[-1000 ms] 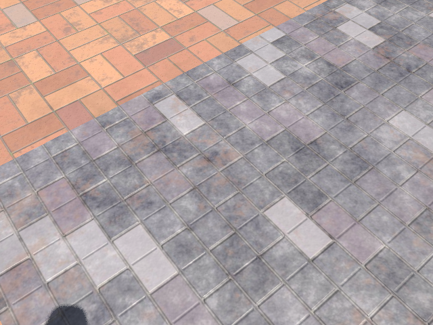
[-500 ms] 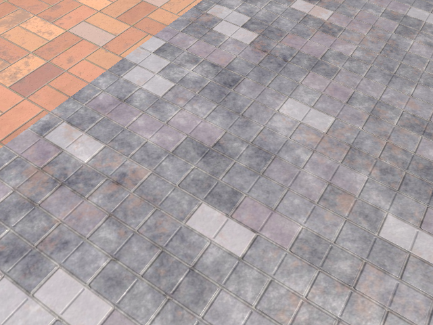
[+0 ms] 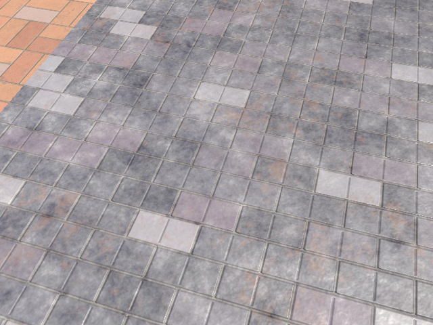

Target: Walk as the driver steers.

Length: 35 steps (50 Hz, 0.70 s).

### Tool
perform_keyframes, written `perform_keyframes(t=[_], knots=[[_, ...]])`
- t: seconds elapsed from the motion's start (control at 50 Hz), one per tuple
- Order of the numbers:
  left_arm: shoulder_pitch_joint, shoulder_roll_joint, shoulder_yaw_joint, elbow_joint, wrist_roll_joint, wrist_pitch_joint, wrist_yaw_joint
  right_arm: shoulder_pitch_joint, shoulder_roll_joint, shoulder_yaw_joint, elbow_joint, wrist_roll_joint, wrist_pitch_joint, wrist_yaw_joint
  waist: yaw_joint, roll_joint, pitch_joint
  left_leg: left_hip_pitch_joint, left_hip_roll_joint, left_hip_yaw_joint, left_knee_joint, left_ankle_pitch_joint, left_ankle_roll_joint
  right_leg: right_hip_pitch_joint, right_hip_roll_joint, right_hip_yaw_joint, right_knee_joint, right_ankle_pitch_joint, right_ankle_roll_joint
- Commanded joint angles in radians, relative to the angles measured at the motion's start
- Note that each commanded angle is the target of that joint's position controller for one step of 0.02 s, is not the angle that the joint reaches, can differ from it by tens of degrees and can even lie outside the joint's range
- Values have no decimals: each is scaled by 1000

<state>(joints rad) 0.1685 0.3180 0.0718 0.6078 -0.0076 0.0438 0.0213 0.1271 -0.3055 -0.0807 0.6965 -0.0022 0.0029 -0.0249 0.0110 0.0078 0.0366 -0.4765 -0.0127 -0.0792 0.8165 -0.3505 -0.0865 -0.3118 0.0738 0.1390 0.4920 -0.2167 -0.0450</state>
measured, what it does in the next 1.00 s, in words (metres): steps on the spot: left foot, then right foot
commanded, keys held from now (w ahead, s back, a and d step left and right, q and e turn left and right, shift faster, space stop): no key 0.60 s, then w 0.24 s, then no key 0.16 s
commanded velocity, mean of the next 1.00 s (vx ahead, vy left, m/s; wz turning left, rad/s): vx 0.08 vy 0.00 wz -0.12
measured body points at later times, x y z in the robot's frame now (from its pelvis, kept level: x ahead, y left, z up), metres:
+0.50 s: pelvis +0.00 +0.01 +0.00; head +0.01 +0.00 +0.44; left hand +0.14 +0.26 -0.11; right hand +0.12 -0.25 -0.11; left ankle +0.02 +0.14 -0.74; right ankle -0.04 -0.12 -0.74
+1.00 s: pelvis +0.07 +0.03 +0.01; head +0.09 +0.05 +0.45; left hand +0.22 +0.28 -0.11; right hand +0.08 -0.25 -0.11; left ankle +0.03 +0.12 -0.74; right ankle +0.05 -0.12 -0.67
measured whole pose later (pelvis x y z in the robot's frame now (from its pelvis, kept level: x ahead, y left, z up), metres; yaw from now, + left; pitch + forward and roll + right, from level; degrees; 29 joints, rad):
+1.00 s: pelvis +0.07 +0.03 +0.01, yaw -5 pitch +1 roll -1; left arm 0.23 0.29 0.06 0.73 -0.01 -0.03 0.01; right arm 0.36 -0.25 -0.04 0.85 0.00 -0.07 0.01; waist -0.04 -0.04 0.02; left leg -0.12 -0.02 0.02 0.38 -0.27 0.05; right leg -0.47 -0.02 0.02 1.00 -0.37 0.01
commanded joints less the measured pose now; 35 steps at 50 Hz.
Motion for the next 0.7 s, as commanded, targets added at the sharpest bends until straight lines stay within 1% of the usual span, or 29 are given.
perform_keyframes(t=[0.02,0.06,0.08,0.1,0.12,0.14,0.16,0.18,0.2,0.22,0.24,0.26,0.28,0.3,0.32,0.36,0.38,0.4,0.42,0.44,0.46,0.48,0.52,0.6,0.62,0.64,0.66,0.68,0.7], knots=[[-33,163,45,-69,2,-9,-2,-13,-88,-20,-70,8,-21,11,13,-178,-133,55,-7,11,-93,-8,11,111,-249,280,-98,225,-180],[-41,150,36,-64,-1,-6,-6,0,-82,-19,-73,9,-28,20,5,-177,-133,116,-7,21,-196,18,28,112,-241,305,-67,256,-168],[-55,139,31,-63,-6,-4,-5,24,-73,-17,-67,7,-34,25,-18,-171,-133,180,-7,32,-308,95,43,97,-222,302,-46,249,-146],[-44,119,23,-57,-7,-5,-2,40,-73,-17,-64,-1,-39,27,-30,-152,-130,263,13,20,-423,216,64,65,-192,292,-29,188,-107],[-4,79,9,-53,8,-11,-1,49,-121,-23,-76,-21,-41,23,-10,-51,-148,358,145,-95,-455,347,108,1,-137,235,51,33,-44],[48,58,5,-55,11,-21,-3,2,-184,-32,-76,-38,-35,20,66,177,-114,350,275,-256,-468,490,229,-98,3,62,157,-199,19],[16,105,16,-54,21,-26,2,-5,-113,-13,-82,-44,-38,21,24,221,-118,287,358,-351,-503,471,341,-85,-15,22,260,-343,67],[-9,147,33,-51,12,-25,5,-13,-93,-4,-86,-37,-42,20,4,194,-99,286,350,-340,-508,443,359,-102,-32,16,372,-367,90],[-12,145,39,-38,6,-19,8,-12,-105,-7,-80,-27,-42,17,0,167,-94,301,321,-306,-502,421,343,-131,-31,12,448,-368,108],[-3,134,41,-29,6,-11,9,-19,-112,-9,-77,-13,-43,14,-1,150,-82,313,302,-273,-492,413,325,-156,-40,16,492,-349,124],[7,108,35,-18,4,-5,8,-28,-105,-4,-72,-6,-42,11,4,134,-78,314,283,-236,-477,441,308,-151,-54,18,494,-326,134],[18,74,24,-9,3,-2,5,-37,-98,-1,-69,-4,-37,12,12,126,-76,303,247,-181,-467,469,290,-122,-58,-12,441,-311,141],[20,41,12,-4,3,-3,1,-47,-89,0,-67,-5,-29,14,11,139,-82,301,214,-135,-453,490,275,-82,-66,-48,360,-293,145],[4,17,2,-3,3,-7,-2,-38,-83,2,-63,-6,-22,15,-4,161,-92,311,195,-111,-440,511,271,-46,-71,-75,275,-274,146],[-5,12,0,-1,-1,-9,-4,-18,-82,2,-56,-6,-15,15,-19,175,-105,328,191,-107,-427,526,275,-13,-69,-93,196,-238,145],[32,17,4,26,-3,-11,-8,-9,-78,7,-48,5,-6,18,1,171,-119,329,177,-97,-397,497,258,96,-55,-129,-52,-41,127],[34,32,5,32,5,-11,-10,24,-70,11,-37,9,-10,20,-4,153,-117,306,168,-97,-398,451,225,161,-60,-114,-138,65,106],[30,75,10,19,16,-10,-6,53,-63,17,-31,0,-21,24,-19,96,-128,255,154,-89,-388,361,171,233,-119,-43,-128,176,77],[29,137,21,12,20,-8,1,78,-57,20,-33,-21,-36,35,-60,-36,-136,210,95,-27,-353,259,124,257,-189,17,-62,310,32],[13,99,15,34,23,-10,-7,67,-27,29,-28,-25,-41,34,-62,-139,-135,278,51,35,-368,154,77,140,-181,20,-66,105,-12],[-4,54,4,22,27,-16,-15,12,-59,25,-24,-26,-39,31,-31,-94,-86,291,47,41,-346,155,55,88,-159,18,-91,9,-11],[1,42,-1,33,33,-22,-14,-9,-56,23,-24,-21,-36,28,-26,-77,-71,294,48,43,-339,171,57,63,-154,15,-102,-21,3],[12,53,-2,43,28,-38,-12,4,-52,23,-16,-15,-24,19,-27,-78,-33,283,51,36,-338,202,65,44,-141,5,-99,-3,19],[40,35,-12,59,24,-48,-3,28,-43,23,14,-10,-22,9,-25,-63,-21,283,52,34,-340,208,61,39,-131,-2,-91,-2,24],[59,37,-12,68,23,-46,0,41,-38,24,26,-10,-20,7,-21,-67,-39,283,35,55,-327,136,59,49,-124,-5,-101,-97,17],[75,56,-6,72,19,-42,3,43,-37,23,35,-5,-19,5,-11,-82,-26,247,4,90,-285,26,59,47,-126,14,-121,-254,-4],[95,86,4,74,14,-38,5,39,-36,21,35,2,-22,4,3,-120,5,182,-23,125,-224,-66,61,38,-159,74,-165,-429,-39],[121,108,9,75,10,-37,6,22,-35,20,26,9,-31,4,20,-163,43,104,-31,143,-151,-102,66,36,-223,172,-228,-567,-85],[136,125,13,79,6,-42,6,3,-36,18,14,19,-43,7,29,-194,86,45,-19,135,-91,-108,81,29,-286,267,-277,-629,-130]])
Velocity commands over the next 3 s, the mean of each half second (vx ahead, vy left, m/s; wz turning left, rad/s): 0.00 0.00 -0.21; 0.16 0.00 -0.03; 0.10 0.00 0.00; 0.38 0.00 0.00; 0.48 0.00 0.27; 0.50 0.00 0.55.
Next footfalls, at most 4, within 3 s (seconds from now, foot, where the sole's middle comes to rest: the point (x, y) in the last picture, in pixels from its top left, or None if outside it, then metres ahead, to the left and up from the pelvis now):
0.12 left None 0.06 0.14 -0.78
0.40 right None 0.00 -0.13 -0.78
1.20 right None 0.24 -0.12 -0.78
1.46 left None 0.19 0.13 -0.78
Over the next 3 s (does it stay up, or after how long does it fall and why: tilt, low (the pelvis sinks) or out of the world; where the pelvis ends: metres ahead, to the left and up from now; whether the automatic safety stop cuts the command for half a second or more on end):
stays up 0.93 -0.04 0.00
